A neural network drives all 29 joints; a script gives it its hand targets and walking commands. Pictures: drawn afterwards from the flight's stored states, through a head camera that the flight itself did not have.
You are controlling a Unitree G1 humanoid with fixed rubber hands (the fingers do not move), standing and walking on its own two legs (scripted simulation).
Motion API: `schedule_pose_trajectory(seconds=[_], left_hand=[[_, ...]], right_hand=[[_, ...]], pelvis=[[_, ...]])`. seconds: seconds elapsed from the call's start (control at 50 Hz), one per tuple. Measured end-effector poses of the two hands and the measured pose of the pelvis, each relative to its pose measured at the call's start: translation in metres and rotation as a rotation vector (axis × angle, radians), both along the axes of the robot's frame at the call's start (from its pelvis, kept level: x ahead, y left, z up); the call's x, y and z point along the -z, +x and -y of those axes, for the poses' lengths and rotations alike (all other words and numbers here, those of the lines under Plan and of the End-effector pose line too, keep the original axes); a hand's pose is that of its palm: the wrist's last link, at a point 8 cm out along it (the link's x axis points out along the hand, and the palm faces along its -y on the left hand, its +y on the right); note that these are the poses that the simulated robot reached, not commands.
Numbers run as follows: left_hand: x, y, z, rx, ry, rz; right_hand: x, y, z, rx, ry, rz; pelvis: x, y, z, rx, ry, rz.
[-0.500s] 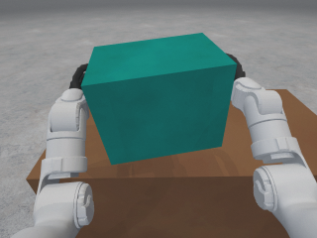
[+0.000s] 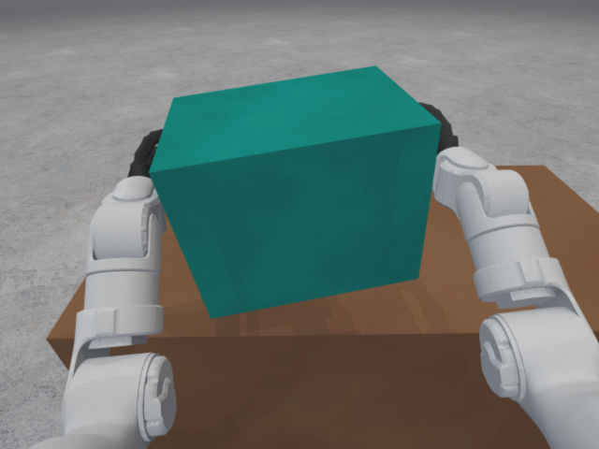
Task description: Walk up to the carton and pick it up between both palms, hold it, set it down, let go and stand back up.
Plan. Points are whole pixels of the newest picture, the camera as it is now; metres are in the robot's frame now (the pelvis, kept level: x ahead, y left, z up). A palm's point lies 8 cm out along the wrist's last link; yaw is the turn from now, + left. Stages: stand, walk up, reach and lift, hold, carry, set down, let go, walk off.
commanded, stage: hold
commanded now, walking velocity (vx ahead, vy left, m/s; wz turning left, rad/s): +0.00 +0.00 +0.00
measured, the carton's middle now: (296, 188) +0.38 +0.02 +0.22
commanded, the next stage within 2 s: set down in 1.86 s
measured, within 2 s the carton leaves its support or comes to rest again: neither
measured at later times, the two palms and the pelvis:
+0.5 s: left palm (148, 178) +0.35 +0.20 +0.26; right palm (446, 159) +0.37 -0.17 +0.26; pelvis +0.00 +0.00 +0.00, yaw +0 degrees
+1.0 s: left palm (141, 191) +0.34 +0.21 +0.24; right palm (440, 160) +0.37 -0.16 +0.26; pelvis +0.00 +0.00 +0.00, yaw +0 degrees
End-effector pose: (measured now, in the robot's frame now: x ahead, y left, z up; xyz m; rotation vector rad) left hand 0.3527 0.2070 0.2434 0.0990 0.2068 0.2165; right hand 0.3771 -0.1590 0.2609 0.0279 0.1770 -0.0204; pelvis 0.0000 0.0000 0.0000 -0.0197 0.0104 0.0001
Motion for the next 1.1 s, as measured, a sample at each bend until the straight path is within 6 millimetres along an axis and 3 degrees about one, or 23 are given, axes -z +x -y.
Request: schedule_pose_trajectory(seconds=[0.28, 0.42, 0.68, 0.88, 1.1], left_hand=[[-0.009, -0.009, 0.002, 0.003, 0.000, 0.022], [-0.014, -0.002, 0.005, 0.012, 0.000, 0.025], [-0.006, 0.010, 0.004, 0.011, 0.000, 0.004], [0.002, -0.002, -0.002, -0.001, -0.001, 0.005], [-0.010, -0.012, 0.000, 0.001, 0.000, 0.032]], right_hand=[[-0.006, -0.010, 0.002, 0.005, 0.026, 0.018], [-0.006, -0.008, 0.006, 0.016, 0.036, 0.021], [0.000, 0.005, 0.004, 0.013, 0.006, 0.004], [-0.002, 0.000, -0.003, -0.005, -0.012, 0.006], [-0.007, -0.011, 0.000, 0.003, 0.040, 0.025]], pelvis=[[0.000, -0.006, 0.000, 0.000, 0.001, 0.008], [0.000, -0.005, 0.001, 0.000, 0.001, 0.006], [0.000, 0.004, 0.000, 0.000, 0.000, -0.006], [0.000, 0.002, 0.000, -0.001, -0.001, -0.002], [0.000, -0.006, 0.000, -0.001, 0.000, 0.009]])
